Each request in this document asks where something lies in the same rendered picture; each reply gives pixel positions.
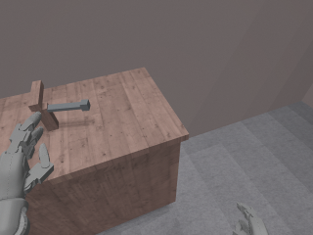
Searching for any tap lever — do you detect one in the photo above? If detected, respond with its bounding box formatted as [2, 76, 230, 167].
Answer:
[47, 99, 91, 113]

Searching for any right robot hand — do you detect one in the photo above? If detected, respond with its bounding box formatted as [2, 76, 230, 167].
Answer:
[232, 202, 269, 235]

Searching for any robot left forearm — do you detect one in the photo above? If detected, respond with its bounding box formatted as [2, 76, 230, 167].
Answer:
[0, 198, 30, 235]

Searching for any counter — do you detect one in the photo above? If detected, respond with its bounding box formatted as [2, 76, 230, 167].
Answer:
[0, 67, 190, 235]

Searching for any left robot hand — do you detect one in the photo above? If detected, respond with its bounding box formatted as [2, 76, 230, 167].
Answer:
[0, 111, 54, 201]

